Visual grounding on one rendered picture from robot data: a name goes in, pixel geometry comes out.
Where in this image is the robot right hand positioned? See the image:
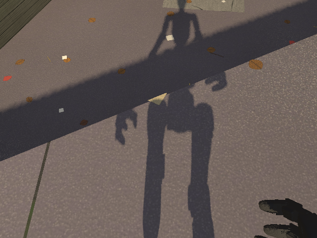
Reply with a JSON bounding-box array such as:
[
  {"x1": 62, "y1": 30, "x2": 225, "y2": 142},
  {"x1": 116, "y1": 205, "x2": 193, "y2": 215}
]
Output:
[{"x1": 254, "y1": 198, "x2": 317, "y2": 238}]

